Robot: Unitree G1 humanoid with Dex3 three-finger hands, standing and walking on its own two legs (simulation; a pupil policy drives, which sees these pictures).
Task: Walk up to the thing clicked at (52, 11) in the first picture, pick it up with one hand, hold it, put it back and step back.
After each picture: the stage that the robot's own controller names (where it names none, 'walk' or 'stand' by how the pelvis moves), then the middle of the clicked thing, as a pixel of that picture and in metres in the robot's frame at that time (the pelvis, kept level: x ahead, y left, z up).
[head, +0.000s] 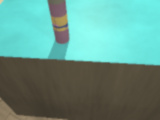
stand; (59, 16) +0.60 +0.13 +0.12
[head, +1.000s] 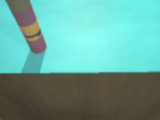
stand; (28, 24) +0.50 +0.23 +0.13
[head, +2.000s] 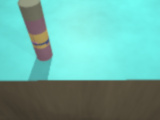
stand; (38, 32) +0.49 +0.20 +0.12
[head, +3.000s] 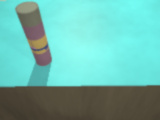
stand; (36, 38) +0.47 +0.20 +0.11
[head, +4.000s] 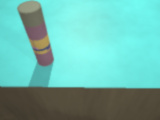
stand; (38, 38) +0.46 +0.19 +0.11
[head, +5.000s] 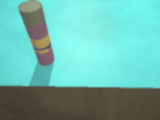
stand; (39, 37) +0.46 +0.19 +0.11
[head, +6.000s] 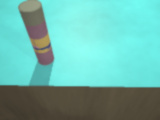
stand; (39, 37) +0.47 +0.19 +0.11
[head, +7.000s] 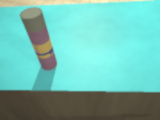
rise first; (41, 42) +0.45 +0.20 +0.12
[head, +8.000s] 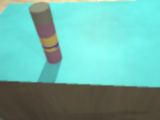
go down; (48, 36) +0.48 +0.20 +0.12
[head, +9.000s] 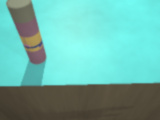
go down; (30, 34) +0.47 +0.19 +0.12
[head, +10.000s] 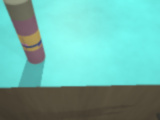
go down; (28, 33) +0.46 +0.19 +0.13
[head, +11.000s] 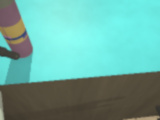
close in; (10, 23) +0.46 +0.21 +0.16
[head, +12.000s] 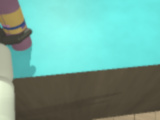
lift; (9, 13) +0.50 +0.20 +0.17
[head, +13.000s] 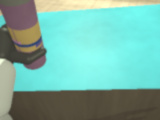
lift; (24, 27) +0.32 +0.16 +0.31
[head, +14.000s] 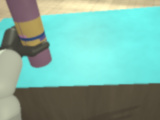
hold; (29, 24) +0.36 +0.16 +0.29
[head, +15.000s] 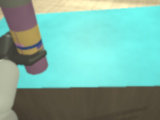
hold; (25, 31) +0.33 +0.17 +0.28
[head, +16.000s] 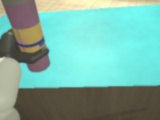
crouch; (27, 29) +0.34 +0.16 +0.28
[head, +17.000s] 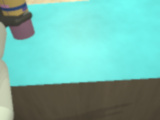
crouch; out of the picture +0.45 +0.20 +0.31
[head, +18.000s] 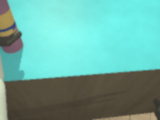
lower; out of the picture +0.49 +0.23 +0.16
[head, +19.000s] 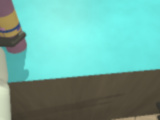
lower; (3, 16) +0.48 +0.22 +0.17
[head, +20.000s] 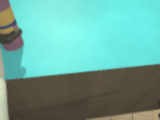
lower; out of the picture +0.49 +0.22 +0.17
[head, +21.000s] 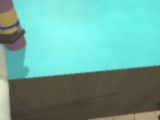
lower; (3, 12) +0.49 +0.22 +0.17
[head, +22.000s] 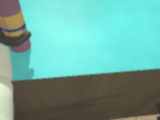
loosen; (10, 15) +0.48 +0.21 +0.17
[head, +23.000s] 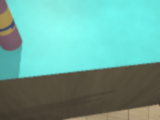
withdraw; out of the picture +0.48 +0.22 +0.17
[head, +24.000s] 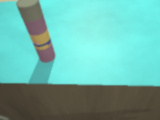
sink last; (39, 33) +0.47 +0.21 +0.14
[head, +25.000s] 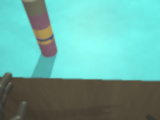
stand; (42, 28) +0.49 +0.20 +0.14
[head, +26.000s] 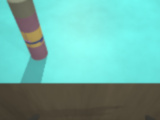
stand; (31, 30) +0.47 +0.21 +0.13
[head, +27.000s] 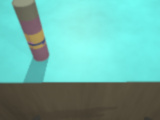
stand; (33, 32) +0.48 +0.21 +0.12
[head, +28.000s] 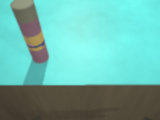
stand; (33, 35) +0.47 +0.22 +0.12
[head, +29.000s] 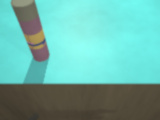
stand; (33, 33) +0.47 +0.21 +0.12
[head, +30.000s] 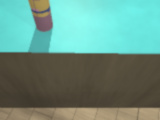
walk; out of the picture +0.56 +0.18 +0.14
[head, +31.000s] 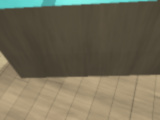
walk; out of the picture +0.91 +0.24 +0.14
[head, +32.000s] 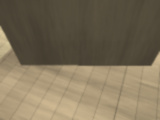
stand; out of the picture +1.14 +0.21 +0.13
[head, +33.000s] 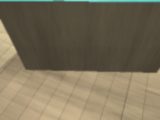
stand; out of the picture +1.10 +0.18 +0.11
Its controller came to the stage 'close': yes
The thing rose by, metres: 0.22
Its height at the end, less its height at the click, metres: +0.00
